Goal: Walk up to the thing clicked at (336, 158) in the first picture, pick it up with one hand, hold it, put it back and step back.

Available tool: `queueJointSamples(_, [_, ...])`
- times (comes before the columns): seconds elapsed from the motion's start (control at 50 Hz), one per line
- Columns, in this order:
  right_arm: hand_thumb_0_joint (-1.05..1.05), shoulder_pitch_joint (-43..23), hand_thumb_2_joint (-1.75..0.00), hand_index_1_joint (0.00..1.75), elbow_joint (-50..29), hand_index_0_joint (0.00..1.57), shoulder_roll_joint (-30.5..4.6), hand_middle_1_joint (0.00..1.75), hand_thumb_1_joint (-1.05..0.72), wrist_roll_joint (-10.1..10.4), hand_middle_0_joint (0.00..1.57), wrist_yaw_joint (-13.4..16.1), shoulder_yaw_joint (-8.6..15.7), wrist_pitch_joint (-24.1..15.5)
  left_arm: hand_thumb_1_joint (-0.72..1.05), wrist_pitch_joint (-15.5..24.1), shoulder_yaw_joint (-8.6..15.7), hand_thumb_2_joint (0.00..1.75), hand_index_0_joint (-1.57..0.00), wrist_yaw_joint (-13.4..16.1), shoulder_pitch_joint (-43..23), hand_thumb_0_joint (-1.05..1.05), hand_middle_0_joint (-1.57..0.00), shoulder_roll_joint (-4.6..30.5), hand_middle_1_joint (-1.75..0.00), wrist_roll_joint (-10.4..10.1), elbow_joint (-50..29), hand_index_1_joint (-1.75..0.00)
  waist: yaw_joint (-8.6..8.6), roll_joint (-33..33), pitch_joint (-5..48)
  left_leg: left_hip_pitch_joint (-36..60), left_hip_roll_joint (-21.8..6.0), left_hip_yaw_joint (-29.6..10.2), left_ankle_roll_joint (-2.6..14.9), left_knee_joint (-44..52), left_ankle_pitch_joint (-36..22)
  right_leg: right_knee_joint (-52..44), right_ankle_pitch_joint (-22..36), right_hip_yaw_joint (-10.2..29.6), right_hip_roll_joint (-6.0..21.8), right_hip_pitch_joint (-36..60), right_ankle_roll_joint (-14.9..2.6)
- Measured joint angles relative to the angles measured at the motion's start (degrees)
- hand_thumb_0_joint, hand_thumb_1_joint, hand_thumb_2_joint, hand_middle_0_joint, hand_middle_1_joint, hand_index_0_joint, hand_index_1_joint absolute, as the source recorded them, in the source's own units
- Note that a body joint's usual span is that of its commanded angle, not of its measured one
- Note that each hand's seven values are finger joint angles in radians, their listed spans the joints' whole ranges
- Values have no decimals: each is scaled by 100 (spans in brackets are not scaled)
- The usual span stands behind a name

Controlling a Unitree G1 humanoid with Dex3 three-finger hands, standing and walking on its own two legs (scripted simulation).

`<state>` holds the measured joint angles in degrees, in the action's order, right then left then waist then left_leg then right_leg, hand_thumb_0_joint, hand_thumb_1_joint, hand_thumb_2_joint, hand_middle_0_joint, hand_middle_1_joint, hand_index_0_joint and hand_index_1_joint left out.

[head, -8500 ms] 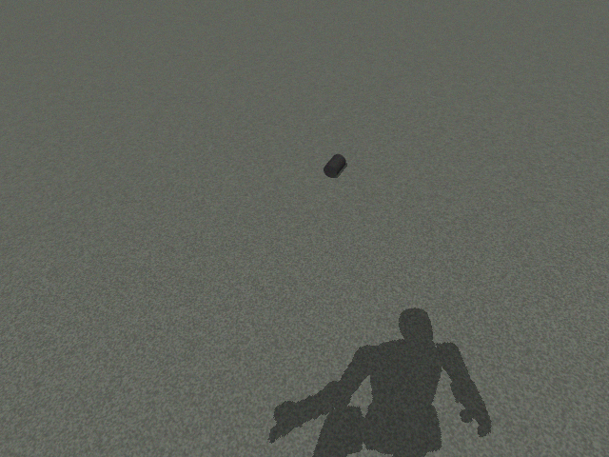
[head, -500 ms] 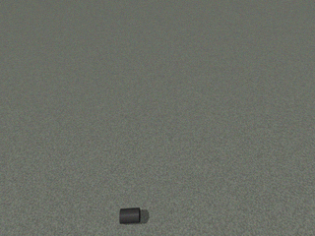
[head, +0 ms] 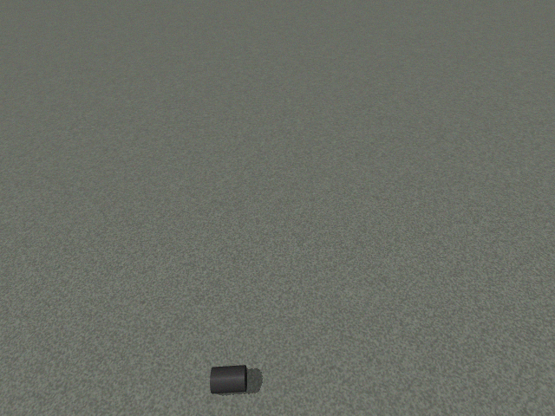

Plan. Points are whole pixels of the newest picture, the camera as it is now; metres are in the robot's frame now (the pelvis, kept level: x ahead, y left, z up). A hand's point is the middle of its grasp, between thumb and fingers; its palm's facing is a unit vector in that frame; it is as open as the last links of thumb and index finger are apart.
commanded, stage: stand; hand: left
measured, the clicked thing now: (229, 379) +0.44 +0.22 -0.74
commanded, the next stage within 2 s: rise first in 1.96 s
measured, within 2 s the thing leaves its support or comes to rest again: neither
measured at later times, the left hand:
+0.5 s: hand out of the picture +0.07 +0.25 -0.16, palm faces -0.02 -0.94 -0.35, open 7.3 cm
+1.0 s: hand out of the picture +0.07 +0.26 -0.16, palm faces -0.02 -0.94 -0.35, open 7.3 cm
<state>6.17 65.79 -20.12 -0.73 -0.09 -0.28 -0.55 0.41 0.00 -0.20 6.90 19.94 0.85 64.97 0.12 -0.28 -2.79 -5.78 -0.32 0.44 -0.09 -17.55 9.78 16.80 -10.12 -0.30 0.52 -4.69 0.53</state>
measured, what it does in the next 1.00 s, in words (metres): stands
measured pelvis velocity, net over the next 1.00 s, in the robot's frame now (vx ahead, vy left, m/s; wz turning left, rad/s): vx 0.00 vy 0.00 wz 0.00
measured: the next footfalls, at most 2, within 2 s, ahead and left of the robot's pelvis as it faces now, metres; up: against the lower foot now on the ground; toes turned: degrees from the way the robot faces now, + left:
none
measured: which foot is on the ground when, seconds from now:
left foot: down 0.00-1.00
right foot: down 0.00-1.00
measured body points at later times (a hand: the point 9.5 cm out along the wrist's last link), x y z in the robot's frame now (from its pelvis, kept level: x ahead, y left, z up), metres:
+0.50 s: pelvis +0.00 +0.00 +0.00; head +0.01 +0.00 +0.45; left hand +0.07 +0.30 -0.13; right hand +0.08 -0.30 -0.13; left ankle +0.00 +0.12 -0.75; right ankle -0.01 -0.12 -0.75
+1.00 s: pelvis +0.00 +0.00 +0.00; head +0.01 +0.00 +0.45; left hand +0.07 +0.30 -0.13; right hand +0.08 -0.30 -0.13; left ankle +0.00 +0.12 -0.75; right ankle -0.01 -0.12 -0.75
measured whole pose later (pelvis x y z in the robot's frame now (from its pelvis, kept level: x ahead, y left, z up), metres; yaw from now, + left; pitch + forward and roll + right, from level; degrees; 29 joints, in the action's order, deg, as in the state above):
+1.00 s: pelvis +0.00 +0.00 +0.00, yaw +0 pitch -2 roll +0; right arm 6.7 64.9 -20.1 -0.8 0.1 -0.5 -0.5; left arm 0.3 0.2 -0.1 7.3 20.1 0.9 64.5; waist 0.3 -0.3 -2.6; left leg -5.2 -0.3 0.4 -0.1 -17.4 10.1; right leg 16.8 -10.6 -0.3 0.6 -4.1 0.5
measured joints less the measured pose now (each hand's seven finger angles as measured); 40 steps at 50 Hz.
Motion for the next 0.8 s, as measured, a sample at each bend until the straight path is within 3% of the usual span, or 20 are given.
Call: queueJointSamples(0.8, [0,39,-89,30,-69,20,-1,30,-90,-2,21,9,-10,11,90,-7,18,90,-21,3,42,0,-20,8,-30,12,-35,-30,16,4,6,59,0,4,0,21,26,-18,-25,5,1,55,-2])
